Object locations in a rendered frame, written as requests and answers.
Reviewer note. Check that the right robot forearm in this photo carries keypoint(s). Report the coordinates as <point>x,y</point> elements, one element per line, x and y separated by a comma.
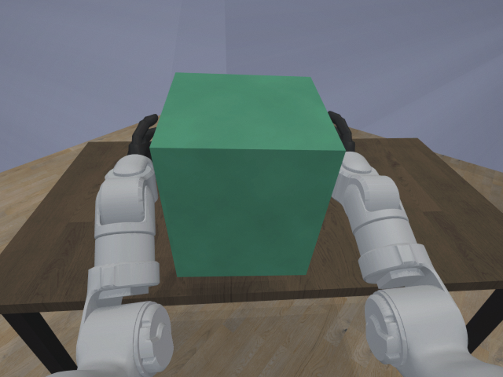
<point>390,255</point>

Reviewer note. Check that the left robot upper arm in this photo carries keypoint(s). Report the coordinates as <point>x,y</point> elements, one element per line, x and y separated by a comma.
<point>128,340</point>

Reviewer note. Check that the table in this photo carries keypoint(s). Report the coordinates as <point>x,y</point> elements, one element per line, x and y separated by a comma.
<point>44,268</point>

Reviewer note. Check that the left robot forearm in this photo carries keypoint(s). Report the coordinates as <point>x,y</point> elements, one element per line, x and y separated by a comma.
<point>124,260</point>

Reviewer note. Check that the robot left hand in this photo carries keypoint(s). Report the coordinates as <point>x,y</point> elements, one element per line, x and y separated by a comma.
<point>142,135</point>

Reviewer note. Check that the carton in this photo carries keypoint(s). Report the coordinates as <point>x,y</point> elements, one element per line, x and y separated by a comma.
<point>245,166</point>

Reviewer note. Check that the robot right hand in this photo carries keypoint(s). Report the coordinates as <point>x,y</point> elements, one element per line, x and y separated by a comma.
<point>343,131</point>

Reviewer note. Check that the right robot upper arm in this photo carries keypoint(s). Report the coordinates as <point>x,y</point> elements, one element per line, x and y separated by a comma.
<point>419,331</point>

